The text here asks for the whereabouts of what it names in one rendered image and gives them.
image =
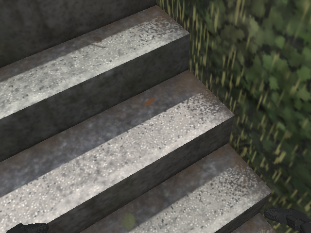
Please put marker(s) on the robot right hand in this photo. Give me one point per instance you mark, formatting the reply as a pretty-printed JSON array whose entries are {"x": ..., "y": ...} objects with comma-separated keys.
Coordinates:
[{"x": 294, "y": 218}]

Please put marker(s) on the robot left hand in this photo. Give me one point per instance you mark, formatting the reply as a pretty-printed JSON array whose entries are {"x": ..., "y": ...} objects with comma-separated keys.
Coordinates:
[{"x": 30, "y": 228}]

